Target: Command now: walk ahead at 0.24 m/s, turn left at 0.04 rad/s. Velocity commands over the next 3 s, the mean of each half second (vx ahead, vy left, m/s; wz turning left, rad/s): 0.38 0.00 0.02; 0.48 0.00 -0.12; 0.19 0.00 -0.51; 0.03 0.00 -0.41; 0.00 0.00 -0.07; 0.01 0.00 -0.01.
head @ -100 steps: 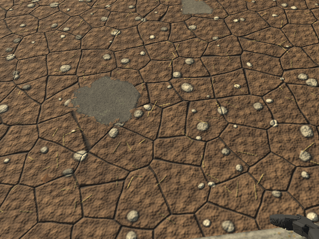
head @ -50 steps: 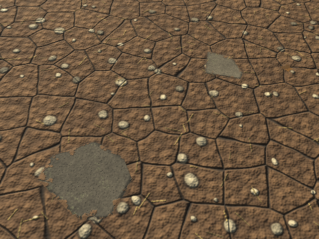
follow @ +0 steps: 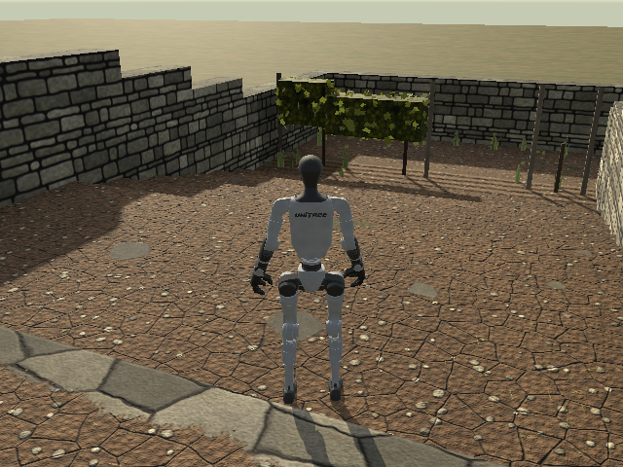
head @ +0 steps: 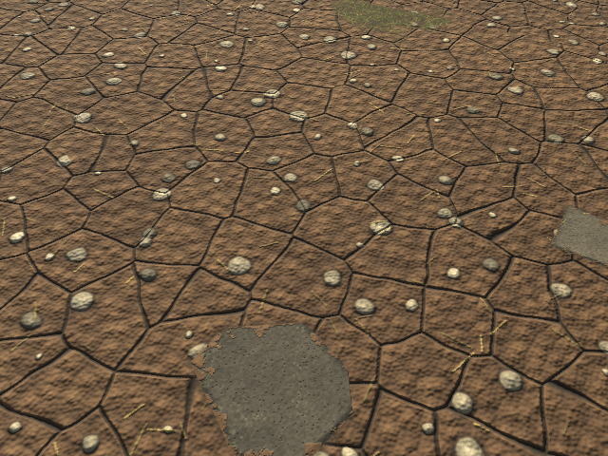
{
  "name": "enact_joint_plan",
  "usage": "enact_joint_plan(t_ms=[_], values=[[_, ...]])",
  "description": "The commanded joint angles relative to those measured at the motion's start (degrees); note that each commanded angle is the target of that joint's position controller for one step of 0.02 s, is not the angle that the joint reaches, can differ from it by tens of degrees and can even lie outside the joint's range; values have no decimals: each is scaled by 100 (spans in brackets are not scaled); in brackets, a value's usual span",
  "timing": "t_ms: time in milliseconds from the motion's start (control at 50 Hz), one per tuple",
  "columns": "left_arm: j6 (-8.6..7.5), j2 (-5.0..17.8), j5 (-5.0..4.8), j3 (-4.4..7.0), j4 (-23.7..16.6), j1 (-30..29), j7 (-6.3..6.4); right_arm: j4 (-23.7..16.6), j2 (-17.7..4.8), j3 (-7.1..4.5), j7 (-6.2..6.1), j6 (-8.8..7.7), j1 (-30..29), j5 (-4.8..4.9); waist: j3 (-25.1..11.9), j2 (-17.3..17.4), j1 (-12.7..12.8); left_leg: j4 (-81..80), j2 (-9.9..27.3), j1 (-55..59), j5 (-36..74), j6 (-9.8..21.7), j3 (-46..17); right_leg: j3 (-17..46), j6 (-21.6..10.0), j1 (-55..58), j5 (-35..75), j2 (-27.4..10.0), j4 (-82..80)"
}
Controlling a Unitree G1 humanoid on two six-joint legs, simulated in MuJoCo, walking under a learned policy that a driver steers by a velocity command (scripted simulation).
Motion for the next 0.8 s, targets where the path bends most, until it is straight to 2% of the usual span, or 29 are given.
enact_joint_plan(t_ms=[20, 60, 80, 100, 120, 140, 160, 180, 200, 220, 240, 260, 280, 340, 420, 480, 520, 560, 580, 600, 620, 640, 660, 680, 700, 720, 740, 780, 800], values=[[-311, 467, -142, 120, -636, -664, -76, -168, -1128, -347, -64, -212, 337, 68, 755, 1217, -303, -2047, 1894, 354, -1936, 1280, -2818, 316, -388, -1793, -731, -172, 808], [-421, 419, -156, 102, -530, -454, -175, -217, -1075, -335, -44, -241, -7, 134, 562, 909, -83, -1884, 1656, 232, -1212, 1043, -2200, 212, -556, -1133, -327, -181, -53], [-456, 365, -125, 105, -323, -54, -212, -270, -1090, -339, -27, -210, -318, 158, 381, 781, 174, -1704, 1335, -269, -775, 852, -1653, -45, -552, -87, 562, 18, -720], [-457, 360, -68, 141, -49, 468, -236, -266, -1032, -329, -15, -181, -405, 123, 167, 668, 405, -1333, 1031, -779, -544, 686, -1208, -258, -431, 994, 1319, 284, -992], [-434, 483, -22, 198, 148, 998, -234, -294, -800, -268, -8, -193, -448, 58, 29, 372, 575, -618, 711, -1311, -422, 456, -774, -3, -395, 1760, 1254, 169, -997], [-446, 1014, -10, 313, 172, 1584, -179, -445, -369, -146, 7, -254, -533, -12, -52, -1021, 693, 1439, 26, -2257, -528, -47, 63, 1943, -836, 2375, 420, -1072, -1971], [-485, 1411, 43, 376, 106, 1783, -239, -677, -594, -211, -30, -381, -559, 117, -32, -1930, 699, 2776, -300, -3323, -1447, -156, -97, 4246, -1679, 2546, -463, -2069, -2852], [-514, 1052, 49, 256, -59, 1299, -218, -583, -909, -296, -22, -479, -457, 230, 370, -1121, 486, 3453, 120, -3807, -1161, -59, -455, 4156, -1721, 2386, -959, -2100, -2893], [-519, 822, 32, 193, -156, 999, -187, -483, -953, -310, 10, -534, -418, 234, 598, -741, 354, 3540, 355, -3985, -486, 60, -428, 3553, -1498, 2241, -940, -1858, -2863], [-513, 801, 52, 166, -233, 753, -180, -381, -886, -305, 13, -558, -373, 161, 599, -436, 244, 3413, 525, -3908, 80, 109, -339, 3029, -1307, 2089, -495, -1630, -2900], [-500, 750, 49, 132, -264, 612, -184, -342, -891, -325, 28, -559, -399, 88, 638, -365, 176, 3165, 664, -3780, 488, 106, -326, 2581, -1170, 1948, 233, -1476, -2949], [-476, 644, 62, 88, -260, 621, -180, -301, -845, -329, 65, -541, -382, 58, 568, -409, 146, 2994, 728, -3496, 801, 78, -245, 2111, -1048, 1809, 901, -1259, -3009], [-466, 597, 61, 68, -219, 708, -177, -274, -766, -314, 101, -519, -363, 54, 493, -491, 140, 2870, 703, -3369, 1050, 23, -117, 1767, -1018, 1781, 1622, -1137, -3027], [-408, 616, 31, 60, -114, 941, -120, -380, -593, -258, 140, -480, -686, 36, 423, -338, 191, 2145, 636, -3311, 1591, -154, 115, 1056, -1000, 1817, 3076, -944, -3054], [-341, 714, 7, 58, -10, 1136, -10, -651, -404, -141, 246, -560, -1579, 85, 640, -401, 427, 561, 414, -2657, 2534, -211, 380, 556, -897, 1458, 2977, -760, -3276], [-311, 770, -41, 78, 105, 1321, -6, -794, -461, -126, 343, -613, -2007, 125, 840, -404, 492, 18, 311, -2566, 2560, -112, 396, 587, -989, 1724, 2953, -990, -3249], [-268, 797, -68, 106, 168, 1342, -3, -879, -534, -133, 406, -658, -2150, 133, 872, -426, 414, -212, 271, -2599, 2257, 66, 372, 594, -972, 2124, 3450, -1165, -3022], [-230, 928, -67, 158, 167, 1242, 22, -842, -725, -204, 425, -679, -1879, 110, 535, -573, 135, -308, 57, -2046, 1826, 288, 491, 531, -868, 2465, 5115, -1231, -2444], [-200, 1015, -57, 190, 160, 1192, 41, -740, -888, -281, 392, -664, -1457, 94, 170, -712, -122, -278, -129, -1431, 1620, 421, 616, 483, -814, 2560, 6226, -1204, -1890], [-158, 1005, -40, 179, 130, 1051, 52, -479, -1121, -400, 332, -643, -544, 101, -408, -692, -628, -440, -248, -177, 1805, 624, 704, 289, -678, 2301, 6836, -1003, -840], [-165, 897, 24, 119, 12, 962, 68, -210, -1390, -485, 243, -608, 588, 42, -1205, -493, -1089, -124, 493, 1875, 1876, 949, -107, 286, -531, 980, 5601, -835, 672], [-266, -5, 74, -138, -118, 1782, -23, -57, -1925, -584, 236, -613, 1106, -48, -2251, 1140, -618, -373, 2178, 4180, 726, 1967, -3104, 344, -144, -1424, 978, 325, 3099], [-437, 467, -85, -46, 18, 1564, -85, 30, -1371, -451, 217, -590, 1208, 3, -2531, 1163, -855, -1345, 2368, 4144, -181, 2035, -4378, 1190, -204, -2138, -752, 493, 3838], [-515, 859, -263, 81, -270, 797, -119, 20, -1168, -365, 184, -570, 643, 47, -1243, 972, -762, -1572, 2112, 3187, -305, 1664, -3388, 1002, -245, -2668, -403, 124, 3969], [-558, 825, -244, 60, -403, 369, -104, -14, -1026, -312, 178, -570, 184, 53, -584, 427, -557, -1766, 1892, 2119, 127, 1460, -2613, 813, -276, -2539, 181, -190, 3648], [-544, 748, -134, 77, -411, 217, -75, -24, -889, -265, 200, -593, -122, 5, -186, 136, -330, -1952, 1660, 1257, 714, 1350, -2079, 704, -235, -2288, 531, -392, 3288], [-476, 688, -77, 101, -370, 370, -60, -25, -764, -228, 220, -633, -301, -67, -60, 262, -80, -2137, 1438, 680, 1099, 1273, -1660, 746, -209, -1882, 777, -571, 3054], [-306, 431, -97, 60, -261, 698, -39, 85, -740, -240, 242, -724, -395, -45, -30, 439, 127, -2445, 1343, 144, 1376, 1299, -1119, 712, -105, -1513, 906, -690, 2817], [-238, 385, -103, 50, -284, 646, -22, 175, -786, -251, 241, -771, -378, -37, 105, 449, 162, -2562, 1345, -60, 1537, 1296, -852, 709, -45, -1578, 993, -736, 2663]])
